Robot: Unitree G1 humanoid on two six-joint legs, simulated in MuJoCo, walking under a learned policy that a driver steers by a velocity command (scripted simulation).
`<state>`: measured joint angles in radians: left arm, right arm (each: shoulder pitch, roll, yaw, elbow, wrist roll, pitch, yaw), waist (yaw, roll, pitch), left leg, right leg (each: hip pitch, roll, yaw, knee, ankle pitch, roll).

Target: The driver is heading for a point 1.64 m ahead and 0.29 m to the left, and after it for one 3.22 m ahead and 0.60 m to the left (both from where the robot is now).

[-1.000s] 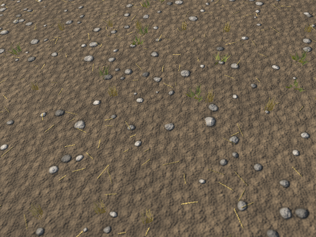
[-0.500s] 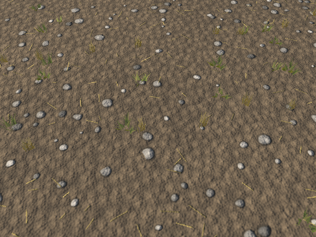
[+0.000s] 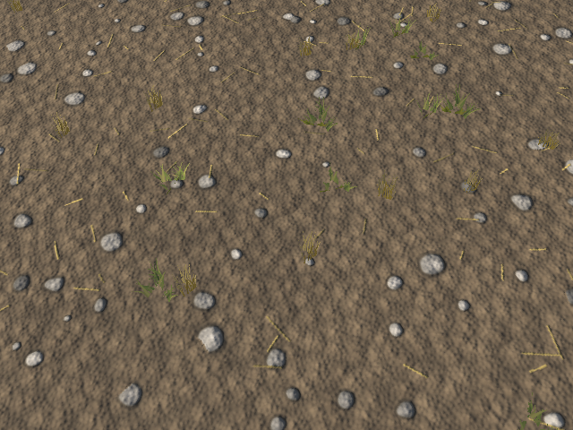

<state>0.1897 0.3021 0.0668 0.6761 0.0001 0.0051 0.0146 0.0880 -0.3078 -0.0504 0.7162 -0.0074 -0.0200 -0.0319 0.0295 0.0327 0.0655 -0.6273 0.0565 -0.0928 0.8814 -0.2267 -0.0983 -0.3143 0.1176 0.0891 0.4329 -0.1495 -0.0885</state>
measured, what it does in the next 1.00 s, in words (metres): walks ahead: left foot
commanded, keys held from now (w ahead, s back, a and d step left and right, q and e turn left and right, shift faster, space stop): no key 0.72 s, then w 0.28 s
